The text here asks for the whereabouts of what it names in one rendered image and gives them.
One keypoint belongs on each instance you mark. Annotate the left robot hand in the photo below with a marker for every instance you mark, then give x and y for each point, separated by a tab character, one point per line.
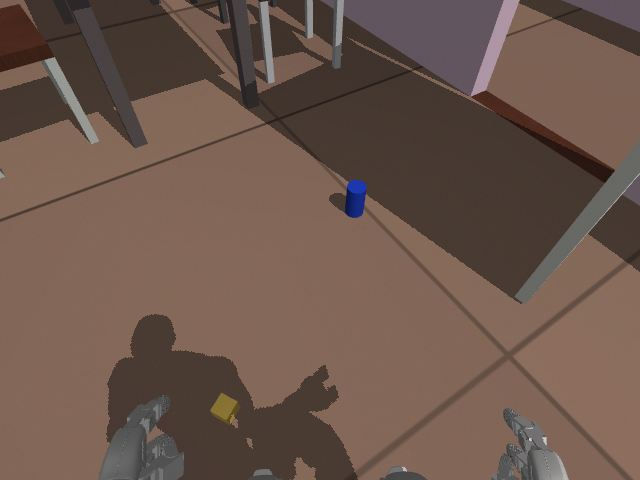
130	457

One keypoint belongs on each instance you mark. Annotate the right robot hand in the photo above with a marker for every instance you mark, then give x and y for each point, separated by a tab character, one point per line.
540	464

